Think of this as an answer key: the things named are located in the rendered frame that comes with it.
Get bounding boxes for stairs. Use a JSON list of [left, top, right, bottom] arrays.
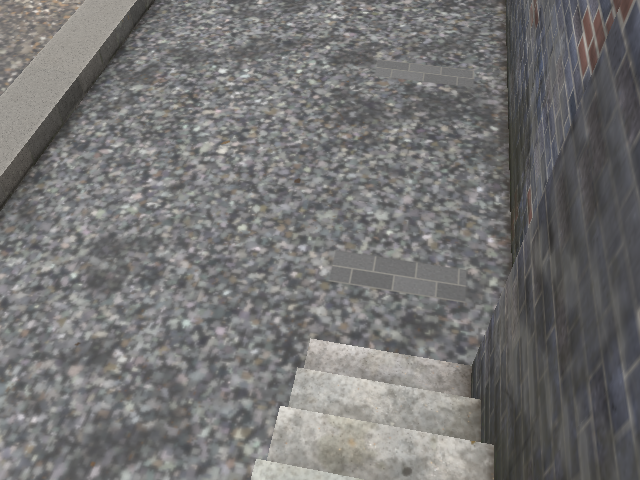
[[251, 338, 494, 480]]

